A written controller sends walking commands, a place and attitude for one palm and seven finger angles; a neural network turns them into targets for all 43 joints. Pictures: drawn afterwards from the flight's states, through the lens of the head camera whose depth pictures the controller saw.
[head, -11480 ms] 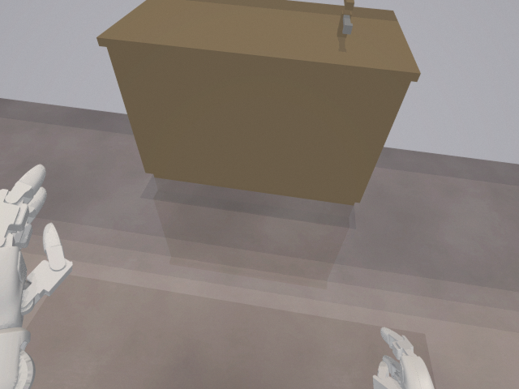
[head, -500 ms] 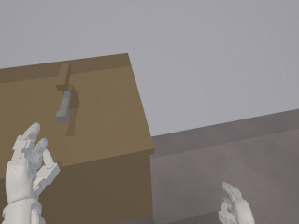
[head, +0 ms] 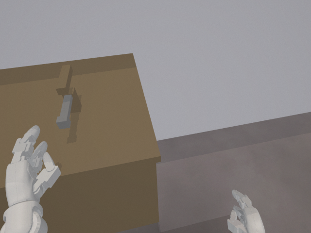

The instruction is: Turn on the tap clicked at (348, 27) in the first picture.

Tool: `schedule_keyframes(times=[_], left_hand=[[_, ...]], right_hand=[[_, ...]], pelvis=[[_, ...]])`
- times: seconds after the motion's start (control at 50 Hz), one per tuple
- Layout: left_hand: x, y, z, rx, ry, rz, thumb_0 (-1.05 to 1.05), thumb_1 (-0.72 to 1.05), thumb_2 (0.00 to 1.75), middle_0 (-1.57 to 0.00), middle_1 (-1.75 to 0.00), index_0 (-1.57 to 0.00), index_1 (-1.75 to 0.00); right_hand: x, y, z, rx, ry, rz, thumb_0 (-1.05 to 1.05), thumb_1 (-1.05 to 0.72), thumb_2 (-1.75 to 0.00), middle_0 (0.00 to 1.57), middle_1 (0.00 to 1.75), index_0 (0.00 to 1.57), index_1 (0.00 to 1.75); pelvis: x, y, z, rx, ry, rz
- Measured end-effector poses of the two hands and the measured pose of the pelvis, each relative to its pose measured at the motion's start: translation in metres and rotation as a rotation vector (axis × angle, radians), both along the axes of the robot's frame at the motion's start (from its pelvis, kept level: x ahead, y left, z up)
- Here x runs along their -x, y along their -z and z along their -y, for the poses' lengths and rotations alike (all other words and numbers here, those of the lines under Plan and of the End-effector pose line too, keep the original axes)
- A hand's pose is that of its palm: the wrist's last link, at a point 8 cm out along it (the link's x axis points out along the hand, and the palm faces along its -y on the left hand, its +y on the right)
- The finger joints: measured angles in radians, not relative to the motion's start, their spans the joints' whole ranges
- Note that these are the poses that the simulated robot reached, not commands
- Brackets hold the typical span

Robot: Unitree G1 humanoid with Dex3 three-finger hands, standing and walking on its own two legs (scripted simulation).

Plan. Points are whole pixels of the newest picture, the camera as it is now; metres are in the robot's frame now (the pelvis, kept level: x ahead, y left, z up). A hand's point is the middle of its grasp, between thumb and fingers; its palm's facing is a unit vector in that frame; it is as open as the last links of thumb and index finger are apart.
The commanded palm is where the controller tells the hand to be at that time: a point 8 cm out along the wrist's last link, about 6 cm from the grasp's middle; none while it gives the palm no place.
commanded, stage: reach beside the lever's end, fingers flat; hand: left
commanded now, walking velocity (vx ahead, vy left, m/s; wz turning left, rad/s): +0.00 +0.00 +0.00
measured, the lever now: (63, 122) +0.36 +0.32 +0.10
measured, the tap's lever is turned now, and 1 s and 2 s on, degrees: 0 0 0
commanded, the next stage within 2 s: none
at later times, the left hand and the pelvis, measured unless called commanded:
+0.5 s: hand (50, 163) +0.21 +0.27 +0.12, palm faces +0.55 -0.83 -0.11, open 7.4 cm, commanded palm +0.17 +0.31 +0.13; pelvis +0.00 +0.01 +0.00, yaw +0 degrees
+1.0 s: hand (51, 151) +0.25 +0.30 +0.10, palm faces +0.55 -0.83 -0.10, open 7.6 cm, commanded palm +0.21 +0.34 +0.11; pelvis +0.00 +0.01 +0.00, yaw -1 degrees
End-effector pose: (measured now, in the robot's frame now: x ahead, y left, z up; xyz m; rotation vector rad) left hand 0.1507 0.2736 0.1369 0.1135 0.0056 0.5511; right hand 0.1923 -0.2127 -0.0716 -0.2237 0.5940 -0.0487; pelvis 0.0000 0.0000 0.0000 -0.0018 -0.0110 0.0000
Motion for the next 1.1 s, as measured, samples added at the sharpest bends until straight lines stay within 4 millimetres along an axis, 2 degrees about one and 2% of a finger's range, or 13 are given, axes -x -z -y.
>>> schedule_keyframes(times=[0.12, 0.48, 0.68, 1.1], left_hand=[[-0.008, 0.002, -0.005, 0.003, 0.006, -0.001, 0.01, 0.9, 0.9, -0.2, -0.3, -0.21, -0.3], [-0.016, 0.014, -0.029, 0.005, -0.027, -0.003, 0.01, 0.9, 0.9, -0.2, -0.28, -0.2, -0.29], [-0.031, 0.017, -0.033, 0.009, -0.012, 0.006, 0.01, 0.9, 0.9, -0.19, -0.26, -0.19, -0.27], [-0.062, 0.032, -0.065, 0.016, -0.056, -0.011, 0.01, 0.9, 0.9, -0.17, -0.21, -0.18, -0.22]], right_hand=[[0.003, 0.002, 0.001, -0.001, 0.013, -0.013, 0.01, -0.91, -0.9, 0.2, 0.3, 0.2, 0.3], [0.013, 0.005, 0.006, 0.016, 0.049, -0.036, 0.01, -0.91, -0.9, 0.2, 0.3, 0.2, 0.3], [0.017, 0.007, 0.003, 0.009, 0.052, -0.042, 0.01, -0.91, -0.9, 0.2, 0.3, 0.2, 0.3], [0.026, 0.015, 0.015, 0.036, 0.094, -0.095, 0.01, -0.91, -0.9, 0.2, 0.3, 0.2, 0.3]], pelvis=[[-0.001, 0.0, -0.001, -0.001, 0.006, -0.008], [0.003, 0.0, -0.005, 0.002, 0.008, -0.017], [0.005, 0.001, -0.008, 0.002, 0.01, -0.027], [0.0, 0.003, -0.01, 0.005, 0.014, -0.062]])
